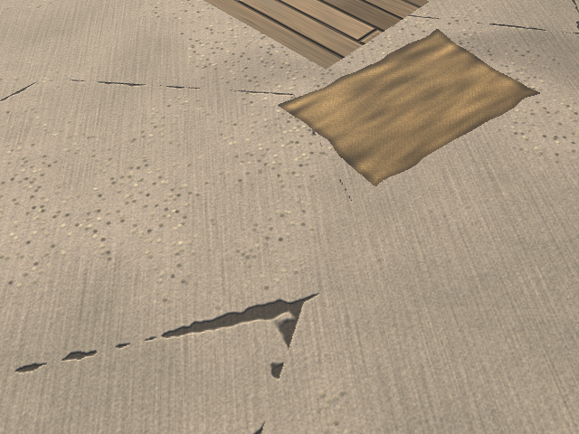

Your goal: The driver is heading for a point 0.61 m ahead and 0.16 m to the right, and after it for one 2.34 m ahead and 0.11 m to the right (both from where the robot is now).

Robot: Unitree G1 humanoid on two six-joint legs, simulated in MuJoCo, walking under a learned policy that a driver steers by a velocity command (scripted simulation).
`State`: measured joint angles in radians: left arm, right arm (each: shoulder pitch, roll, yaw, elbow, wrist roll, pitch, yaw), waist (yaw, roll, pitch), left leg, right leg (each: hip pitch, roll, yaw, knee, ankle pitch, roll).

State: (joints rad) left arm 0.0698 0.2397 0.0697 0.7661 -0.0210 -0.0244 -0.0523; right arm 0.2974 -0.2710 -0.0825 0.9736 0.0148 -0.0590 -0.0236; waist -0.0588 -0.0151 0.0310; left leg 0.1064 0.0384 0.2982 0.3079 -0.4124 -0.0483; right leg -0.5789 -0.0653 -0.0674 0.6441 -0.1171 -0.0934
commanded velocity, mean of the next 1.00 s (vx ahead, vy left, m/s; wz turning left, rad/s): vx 0.50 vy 0.00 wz -0.43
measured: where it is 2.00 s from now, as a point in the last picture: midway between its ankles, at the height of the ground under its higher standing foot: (359, 211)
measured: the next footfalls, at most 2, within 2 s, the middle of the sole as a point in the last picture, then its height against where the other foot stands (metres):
right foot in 0.04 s outside the picture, level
left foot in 0.52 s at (278, 413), level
